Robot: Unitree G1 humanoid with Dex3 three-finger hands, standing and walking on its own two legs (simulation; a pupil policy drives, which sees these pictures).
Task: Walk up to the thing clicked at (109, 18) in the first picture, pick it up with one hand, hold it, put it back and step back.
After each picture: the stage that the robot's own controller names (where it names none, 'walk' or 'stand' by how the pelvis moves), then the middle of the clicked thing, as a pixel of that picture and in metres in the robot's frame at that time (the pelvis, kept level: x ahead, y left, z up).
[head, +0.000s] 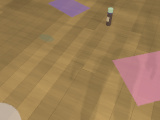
stand; (109, 17) +1.93 -0.39 -0.65
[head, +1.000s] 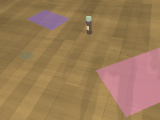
walk; (88, 25) +1.84 +0.05 -0.62
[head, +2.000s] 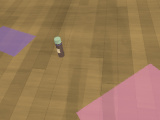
walk; (59, 47) +1.27 +0.34 -0.65
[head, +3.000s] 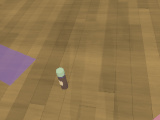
walk; (62, 79) +0.87 +0.27 -0.65
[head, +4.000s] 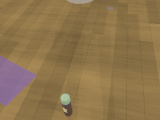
walk; (66, 105) +0.62 +0.19 -0.65
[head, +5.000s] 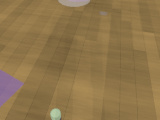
stand; out of the picture +0.49 +0.18 -0.64
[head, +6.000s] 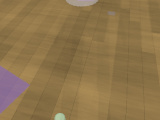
stand; out of the picture +0.46 +0.16 -0.65
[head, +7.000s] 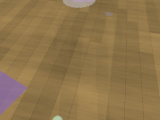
stand; out of the picture +0.44 +0.18 -0.65
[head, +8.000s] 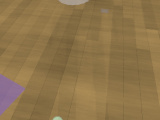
stand; out of the picture +0.43 +0.18 -0.66
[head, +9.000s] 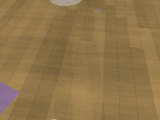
stand; out of the picture +0.41 +0.20 -0.66
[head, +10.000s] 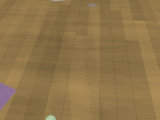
stand; out of the picture +0.42 +0.23 -0.65
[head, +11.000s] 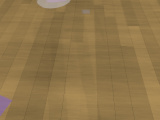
stand; out of the picture +0.37 +0.23 -0.66
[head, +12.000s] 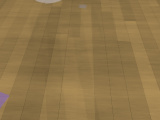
stand; out of the picture +0.39 +0.23 -0.65
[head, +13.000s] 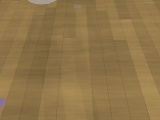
stand; out of the picture +0.36 +0.26 -0.66
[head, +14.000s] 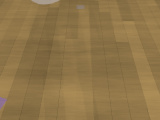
stand; out of the picture +0.35 +0.25 -0.66
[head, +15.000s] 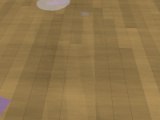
stand; out of the picture +0.38 +0.23 -0.66
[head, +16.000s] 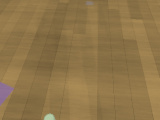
stand; out of the picture +0.42 +0.22 -0.65
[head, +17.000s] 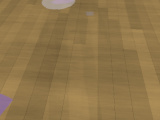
stand; out of the picture +0.37 +0.23 -0.66
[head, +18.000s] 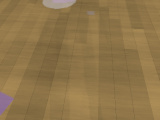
stand; out of the picture +0.37 +0.23 -0.66
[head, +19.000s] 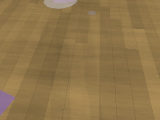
stand; out of the picture +0.38 +0.22 -0.66
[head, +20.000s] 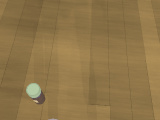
go down; (36, 94) +0.42 +0.24 -0.50
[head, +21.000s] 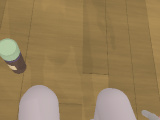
go down; (14, 59) +0.45 +0.30 -0.27
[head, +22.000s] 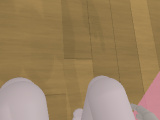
close in; out of the picture +0.43 +0.33 -0.21
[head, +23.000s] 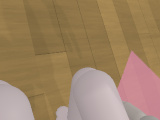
close; out of the picture +0.41 +0.35 -0.15
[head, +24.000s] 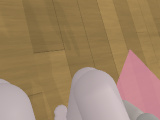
lift; out of the picture +0.38 +0.35 -0.15
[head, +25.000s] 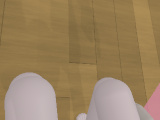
lift; out of the picture +0.27 +0.33 -0.11
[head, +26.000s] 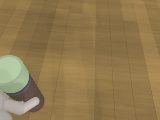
lift; (23, 89) +0.31 +0.19 +0.06
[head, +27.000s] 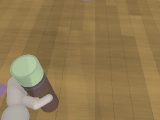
hold; (39, 88) +0.33 +0.15 +0.04
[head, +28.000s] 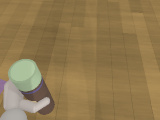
crouch; (36, 91) +0.32 +0.16 +0.03
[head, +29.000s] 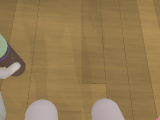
crouch; (4, 57) +0.42 +0.24 -0.04
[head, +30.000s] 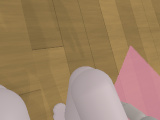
lower; out of the picture +0.40 +0.35 -0.16
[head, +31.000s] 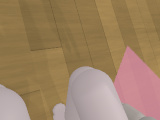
lower; out of the picture +0.39 +0.36 -0.15
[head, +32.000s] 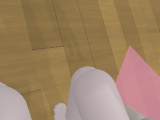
lower; out of the picture +0.39 +0.37 -0.16
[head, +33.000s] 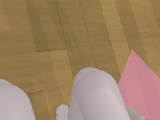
lower; out of the picture +0.38 +0.36 -0.15
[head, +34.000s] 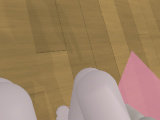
loosen; out of the picture +0.37 +0.35 -0.15
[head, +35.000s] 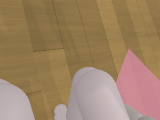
withdraw; out of the picture +0.37 +0.34 -0.16
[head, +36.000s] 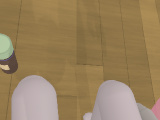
stand; (5, 57) +0.41 +0.30 -0.22
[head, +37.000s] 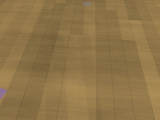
stand; out of the picture +0.36 +0.21 -0.58
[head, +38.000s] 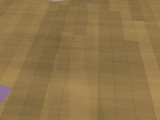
stand; out of the picture +0.38 +0.22 -0.60
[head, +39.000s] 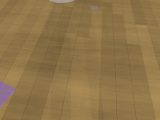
stand; out of the picture +0.38 +0.22 -0.62
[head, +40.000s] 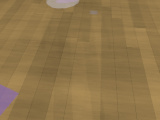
walk; out of the picture +0.39 +0.21 -0.65
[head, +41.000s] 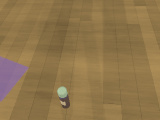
walk; (64, 98) +0.61 +0.21 -0.65
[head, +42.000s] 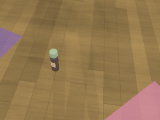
walk; (54, 60) +0.92 +0.23 -0.64
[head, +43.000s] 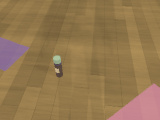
stand; (58, 66) +1.02 +0.25 -0.66
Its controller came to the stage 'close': yes
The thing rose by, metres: 0.68
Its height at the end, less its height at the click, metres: +0.00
